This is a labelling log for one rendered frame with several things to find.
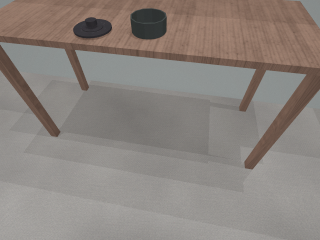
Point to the knob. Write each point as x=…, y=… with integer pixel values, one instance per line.
x=91, y=21

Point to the pot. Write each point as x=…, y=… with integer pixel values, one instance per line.
x=148, y=23

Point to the lid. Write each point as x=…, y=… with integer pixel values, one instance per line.
x=102, y=28

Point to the table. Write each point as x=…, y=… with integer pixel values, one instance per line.
x=272, y=35

